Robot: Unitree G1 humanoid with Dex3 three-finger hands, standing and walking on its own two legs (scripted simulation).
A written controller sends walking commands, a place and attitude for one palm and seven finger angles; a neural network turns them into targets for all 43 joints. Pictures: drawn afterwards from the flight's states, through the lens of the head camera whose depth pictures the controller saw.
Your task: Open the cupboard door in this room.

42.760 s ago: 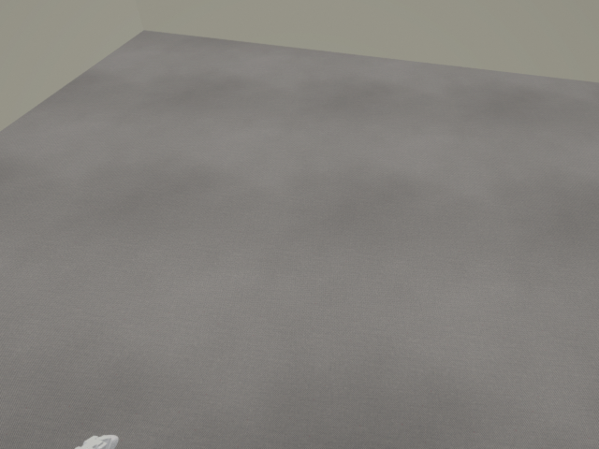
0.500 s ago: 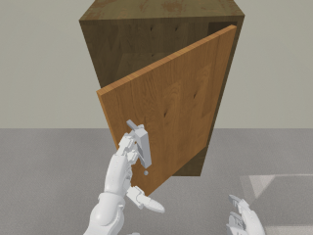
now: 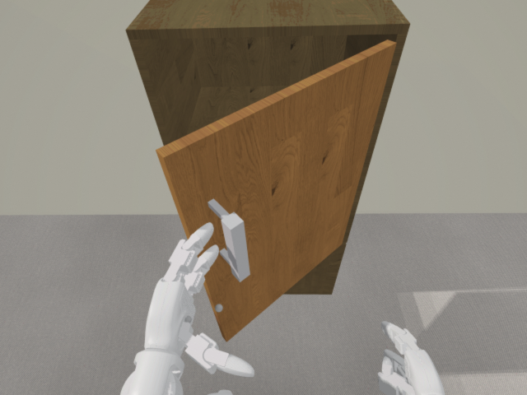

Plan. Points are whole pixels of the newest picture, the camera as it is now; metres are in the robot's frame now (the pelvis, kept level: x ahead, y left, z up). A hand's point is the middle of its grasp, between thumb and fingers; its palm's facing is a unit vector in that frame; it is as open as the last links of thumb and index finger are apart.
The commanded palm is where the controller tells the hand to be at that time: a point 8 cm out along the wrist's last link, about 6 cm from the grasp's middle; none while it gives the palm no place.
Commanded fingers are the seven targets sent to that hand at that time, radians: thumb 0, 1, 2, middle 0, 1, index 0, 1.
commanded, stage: slide the hand sideways off the handle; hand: left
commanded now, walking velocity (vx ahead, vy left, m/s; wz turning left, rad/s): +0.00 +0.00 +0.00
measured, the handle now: (228, 241) +0.32 +0.07 +0.09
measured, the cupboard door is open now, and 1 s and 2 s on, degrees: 41 41 41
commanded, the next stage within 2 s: draw the hand back to the body in 0.46 s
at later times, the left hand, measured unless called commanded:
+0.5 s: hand (168, 346) +0.17 +0.13 +0.08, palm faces -0.01 -1.00 -0.02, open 16.3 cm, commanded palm +0.15 +0.18 +0.09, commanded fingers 0.00 -0.50 0.30 -0.15 -0.30 -0.15 -0.30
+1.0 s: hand (112, 336) +0.17 +0.18 +0.12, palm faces +0.01 -1.00 -0.05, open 16.3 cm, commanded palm +0.14 +0.24 +0.14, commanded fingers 0.00 -0.40 0.34 -0.15 -0.30 -0.15 -0.30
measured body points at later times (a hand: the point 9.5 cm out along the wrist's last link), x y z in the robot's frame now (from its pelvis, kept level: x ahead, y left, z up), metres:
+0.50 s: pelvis +0.00 +0.00 -0.01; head +0.01 -0.02 +0.44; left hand +0.17 +0.18 +0.08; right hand +0.19 -0.22 -0.08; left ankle +0.05 +0.12 -0.69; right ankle -0.04 -0.08 -0.69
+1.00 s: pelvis -0.01 +0.02 +0.00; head -0.01 +0.01 +0.45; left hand +0.16 +0.23 +0.12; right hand +0.19 -0.19 -0.06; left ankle +0.05 +0.12 -0.69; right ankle -0.04 -0.08 -0.69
